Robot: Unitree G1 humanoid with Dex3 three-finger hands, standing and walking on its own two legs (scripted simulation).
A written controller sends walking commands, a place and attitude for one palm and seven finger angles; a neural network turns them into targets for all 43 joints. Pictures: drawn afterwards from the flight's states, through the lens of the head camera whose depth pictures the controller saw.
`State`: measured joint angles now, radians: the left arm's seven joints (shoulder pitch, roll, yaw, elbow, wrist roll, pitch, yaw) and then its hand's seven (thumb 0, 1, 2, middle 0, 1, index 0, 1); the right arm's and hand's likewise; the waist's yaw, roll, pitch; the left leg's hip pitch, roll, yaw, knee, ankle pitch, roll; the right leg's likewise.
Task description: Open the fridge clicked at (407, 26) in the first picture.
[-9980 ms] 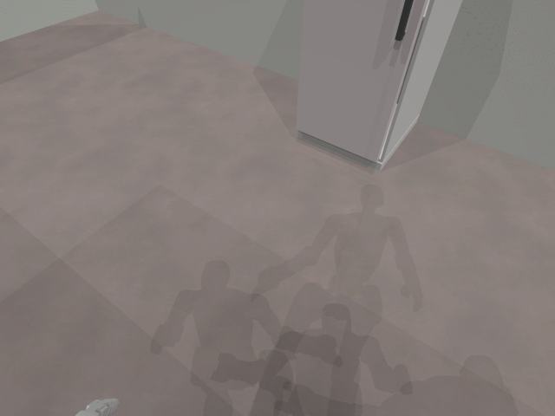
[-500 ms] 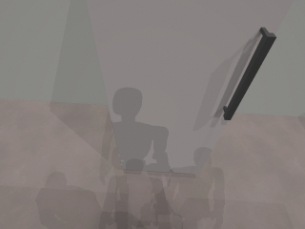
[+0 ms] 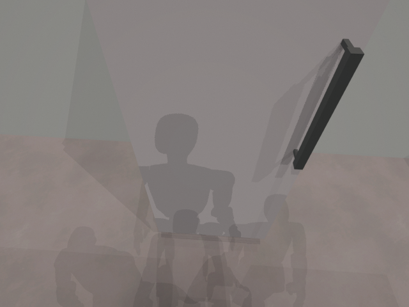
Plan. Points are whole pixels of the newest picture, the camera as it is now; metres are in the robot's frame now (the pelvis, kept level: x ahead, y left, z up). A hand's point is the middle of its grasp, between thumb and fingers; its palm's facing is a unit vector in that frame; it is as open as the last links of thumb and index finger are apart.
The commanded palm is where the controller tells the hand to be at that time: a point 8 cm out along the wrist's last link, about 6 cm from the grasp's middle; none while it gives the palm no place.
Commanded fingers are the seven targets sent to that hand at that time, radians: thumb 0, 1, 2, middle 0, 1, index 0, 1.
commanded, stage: shuffle to correct the standing spot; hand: right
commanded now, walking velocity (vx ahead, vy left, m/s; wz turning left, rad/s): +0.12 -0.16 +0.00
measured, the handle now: (317, 115) +0.50 -0.22 +0.11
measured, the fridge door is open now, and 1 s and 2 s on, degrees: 0 0 0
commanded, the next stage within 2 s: come to a stop and stand still in 0.08 s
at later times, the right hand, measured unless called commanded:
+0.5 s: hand out of the picture +0.06 -0.26 -0.18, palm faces +0.10 +0.96 -0.25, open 7.4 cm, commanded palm none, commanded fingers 0.00 -0.90 -0.90 0.20 0.30 0.20 0.30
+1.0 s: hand out of the picture +0.09 -0.24 -0.16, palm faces +0.06 +0.97 -0.22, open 7.4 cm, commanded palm none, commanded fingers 0.00 -0.90 -0.90 0.20 0.30 0.20 0.30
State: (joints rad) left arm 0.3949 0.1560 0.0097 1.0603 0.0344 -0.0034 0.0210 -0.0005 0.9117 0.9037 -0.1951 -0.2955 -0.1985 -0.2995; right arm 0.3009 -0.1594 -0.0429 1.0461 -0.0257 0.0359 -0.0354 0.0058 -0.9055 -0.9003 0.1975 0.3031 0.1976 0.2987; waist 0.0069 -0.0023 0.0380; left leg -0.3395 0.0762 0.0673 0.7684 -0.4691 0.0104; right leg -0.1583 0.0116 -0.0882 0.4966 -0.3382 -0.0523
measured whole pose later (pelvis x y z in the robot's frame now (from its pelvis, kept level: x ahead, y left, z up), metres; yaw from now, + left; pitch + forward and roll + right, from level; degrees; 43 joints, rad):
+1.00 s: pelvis +0.04 -0.06 +0.00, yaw -2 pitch -1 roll +0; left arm 0.26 0.18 0.00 0.97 0.03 0.01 0.01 0.00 0.93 0.90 -0.20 -0.30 -0.20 -0.30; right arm 0.26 -0.16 0.01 0.96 -0.01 0.00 -0.04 0.01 -0.91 -0.90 0.20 0.30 0.20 0.30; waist 0.00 -0.02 0.00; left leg -0.22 -0.02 0.07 0.49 -0.27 0.04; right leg -0.23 0.00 -0.07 0.51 -0.27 -0.03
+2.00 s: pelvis +0.09 -0.09 +0.00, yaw -1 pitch -1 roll +0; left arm 0.24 0.17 -0.02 1.11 0.02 -0.03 0.03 0.00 0.91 0.90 -0.20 -0.30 -0.20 -0.30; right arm 0.25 -0.19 0.01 1.08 -0.01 0.00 -0.04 0.00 -0.91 -0.90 0.20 0.30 0.20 0.30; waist -0.01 0.02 0.02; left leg -0.13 0.02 0.04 0.46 -0.32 0.00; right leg -0.12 0.04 -0.10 0.43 -0.31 -0.07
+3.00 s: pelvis +0.07 -0.08 +0.00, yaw -3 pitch +0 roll -1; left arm 0.35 0.17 -0.01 0.90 -0.02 -0.20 0.05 0.01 0.92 0.90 -0.20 -0.30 -0.20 -0.30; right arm 0.45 -0.19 -0.05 0.28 0.12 0.02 -0.08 0.02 -0.89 -0.89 0.20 0.32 0.20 0.31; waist 0.00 0.04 0.01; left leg -0.25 0.04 0.04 0.59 -0.32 0.02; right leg -0.18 0.08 -0.08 0.43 -0.27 -0.06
